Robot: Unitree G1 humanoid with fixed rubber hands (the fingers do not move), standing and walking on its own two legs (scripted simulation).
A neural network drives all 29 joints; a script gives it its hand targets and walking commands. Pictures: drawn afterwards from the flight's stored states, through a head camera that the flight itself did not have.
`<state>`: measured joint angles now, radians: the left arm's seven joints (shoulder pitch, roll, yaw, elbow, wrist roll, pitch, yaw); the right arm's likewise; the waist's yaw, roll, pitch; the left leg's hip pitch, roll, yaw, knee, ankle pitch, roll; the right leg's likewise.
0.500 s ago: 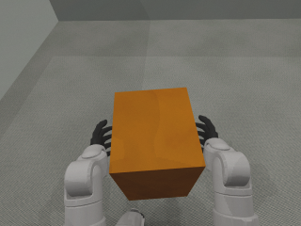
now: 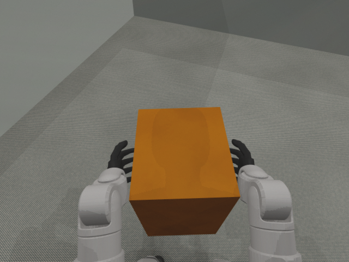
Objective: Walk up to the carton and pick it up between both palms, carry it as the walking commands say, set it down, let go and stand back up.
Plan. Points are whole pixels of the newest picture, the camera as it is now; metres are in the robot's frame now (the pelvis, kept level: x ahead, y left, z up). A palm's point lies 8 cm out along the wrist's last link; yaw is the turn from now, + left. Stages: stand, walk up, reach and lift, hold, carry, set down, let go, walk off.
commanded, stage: carry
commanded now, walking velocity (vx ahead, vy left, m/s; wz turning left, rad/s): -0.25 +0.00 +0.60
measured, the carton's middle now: (180, 177) +0.31 +0.02 +0.01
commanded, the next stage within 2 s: none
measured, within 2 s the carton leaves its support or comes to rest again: neither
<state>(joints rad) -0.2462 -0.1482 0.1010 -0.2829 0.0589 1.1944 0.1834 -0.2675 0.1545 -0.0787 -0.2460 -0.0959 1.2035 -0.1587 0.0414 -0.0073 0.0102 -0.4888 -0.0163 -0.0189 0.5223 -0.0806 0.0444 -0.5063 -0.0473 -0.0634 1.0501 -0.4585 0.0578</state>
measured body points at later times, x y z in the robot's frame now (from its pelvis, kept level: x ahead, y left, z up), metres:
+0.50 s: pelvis -0.19 +0.03 -0.01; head -0.17 +0.04 +0.44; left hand +0.08 +0.23 +0.06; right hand +0.14 -0.04 +0.06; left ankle -0.19 +0.17 -0.73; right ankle -0.13 -0.12 -0.70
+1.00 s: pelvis -0.39 -0.02 -0.01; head -0.38 -0.02 +0.44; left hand -0.20 +0.26 +0.07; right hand -0.06 +0.02 +0.07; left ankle -0.48 +0.07 -0.73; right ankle -0.22 -0.09 -0.73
